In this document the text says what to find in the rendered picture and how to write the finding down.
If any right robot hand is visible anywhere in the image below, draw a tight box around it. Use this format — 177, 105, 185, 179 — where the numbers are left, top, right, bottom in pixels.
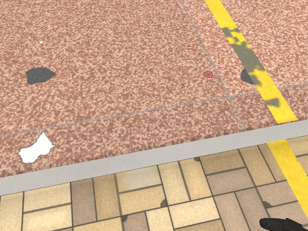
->
259, 218, 308, 231

